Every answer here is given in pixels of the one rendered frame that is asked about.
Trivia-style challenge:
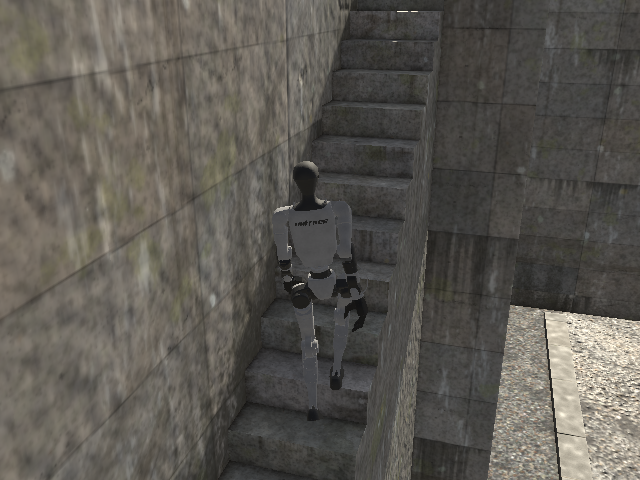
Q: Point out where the stairs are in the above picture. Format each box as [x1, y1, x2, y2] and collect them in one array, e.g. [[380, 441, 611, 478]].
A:
[[218, 0, 445, 480]]

